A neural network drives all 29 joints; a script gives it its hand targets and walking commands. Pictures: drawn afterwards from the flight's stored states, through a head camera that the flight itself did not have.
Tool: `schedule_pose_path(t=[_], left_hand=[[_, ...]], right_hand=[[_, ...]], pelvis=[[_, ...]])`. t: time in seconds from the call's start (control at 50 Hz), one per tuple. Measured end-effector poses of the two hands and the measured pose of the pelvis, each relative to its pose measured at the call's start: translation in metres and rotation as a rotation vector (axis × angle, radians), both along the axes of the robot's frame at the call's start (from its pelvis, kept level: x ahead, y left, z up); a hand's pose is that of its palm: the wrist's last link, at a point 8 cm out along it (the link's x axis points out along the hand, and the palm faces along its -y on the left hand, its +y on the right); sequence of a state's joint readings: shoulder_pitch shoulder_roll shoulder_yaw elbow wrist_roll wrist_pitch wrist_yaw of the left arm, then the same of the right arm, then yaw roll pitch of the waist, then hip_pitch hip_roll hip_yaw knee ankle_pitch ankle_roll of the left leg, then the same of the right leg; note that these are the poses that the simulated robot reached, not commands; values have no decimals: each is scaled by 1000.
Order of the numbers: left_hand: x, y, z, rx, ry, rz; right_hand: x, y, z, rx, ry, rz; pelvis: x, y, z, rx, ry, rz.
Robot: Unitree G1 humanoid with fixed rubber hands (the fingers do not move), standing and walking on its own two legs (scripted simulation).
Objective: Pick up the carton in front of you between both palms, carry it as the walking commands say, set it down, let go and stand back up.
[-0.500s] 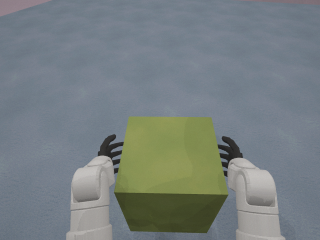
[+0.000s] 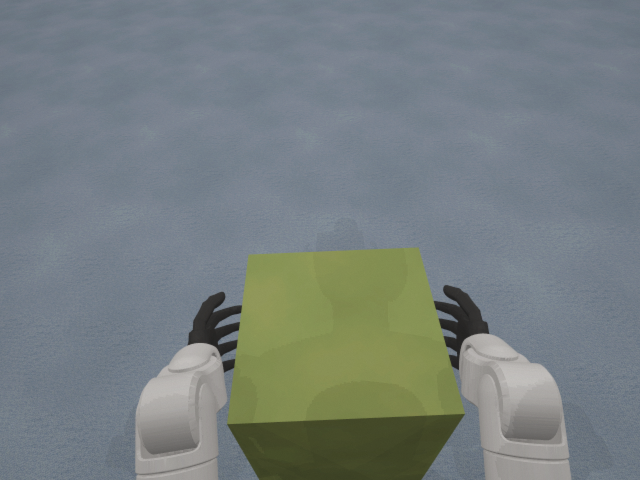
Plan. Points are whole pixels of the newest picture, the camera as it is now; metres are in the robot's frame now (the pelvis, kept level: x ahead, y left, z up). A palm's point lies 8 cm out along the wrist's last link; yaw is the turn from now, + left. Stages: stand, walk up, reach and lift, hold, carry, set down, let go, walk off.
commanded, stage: carry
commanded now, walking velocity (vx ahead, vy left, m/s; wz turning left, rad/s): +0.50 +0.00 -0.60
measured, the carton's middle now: (338, 373) +0.28 +0.01 +0.00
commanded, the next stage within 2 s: none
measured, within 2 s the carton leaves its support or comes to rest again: neither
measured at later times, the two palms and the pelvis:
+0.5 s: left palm (279, 175) +0.60 +0.11 +0.08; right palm (458, 199) +0.52 -0.18 +0.08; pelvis +0.31 +0.03 +0.01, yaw -12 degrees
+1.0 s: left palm (261, 105) +0.86 +0.16 +0.08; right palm (394, 97) +0.90 -0.13 +0.07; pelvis +0.62 -0.01 -0.01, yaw +6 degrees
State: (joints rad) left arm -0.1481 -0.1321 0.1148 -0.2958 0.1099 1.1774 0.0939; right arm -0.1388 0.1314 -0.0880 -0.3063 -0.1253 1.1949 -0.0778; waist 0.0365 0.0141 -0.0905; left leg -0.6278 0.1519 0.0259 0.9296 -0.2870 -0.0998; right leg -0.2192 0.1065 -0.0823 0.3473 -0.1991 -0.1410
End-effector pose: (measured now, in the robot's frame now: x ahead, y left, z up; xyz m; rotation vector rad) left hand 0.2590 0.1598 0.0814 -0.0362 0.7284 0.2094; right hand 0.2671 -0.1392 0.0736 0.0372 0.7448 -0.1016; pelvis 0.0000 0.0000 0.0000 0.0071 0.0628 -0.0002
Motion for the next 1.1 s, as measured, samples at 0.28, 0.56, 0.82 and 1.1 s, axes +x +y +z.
schedule_pose_path(t=[0.28, 0.56, 0.82, 1.1], left_hand=[[224, -23, -5, -28, -51, -222], [374, -59, 8, -20, -25, -286], [491, -37, 20, 18, -11, -7], [680, 31, -28, -7, -1, 86]], right_hand=[[158, -18, 2, -33, -50, -217], [292, -51, 16, -22, -25, -284], [492, -37, 18, 25, -11, -14], [706, 33, -26, -9, -3, 82]], pelvis=[[198, 35, -19, 17, 7, -203], [343, 14, 7, -13, 23, -184], [495, -33, 9, 30, 17, 7], [695, 10, -29, 46, -28, 130]])
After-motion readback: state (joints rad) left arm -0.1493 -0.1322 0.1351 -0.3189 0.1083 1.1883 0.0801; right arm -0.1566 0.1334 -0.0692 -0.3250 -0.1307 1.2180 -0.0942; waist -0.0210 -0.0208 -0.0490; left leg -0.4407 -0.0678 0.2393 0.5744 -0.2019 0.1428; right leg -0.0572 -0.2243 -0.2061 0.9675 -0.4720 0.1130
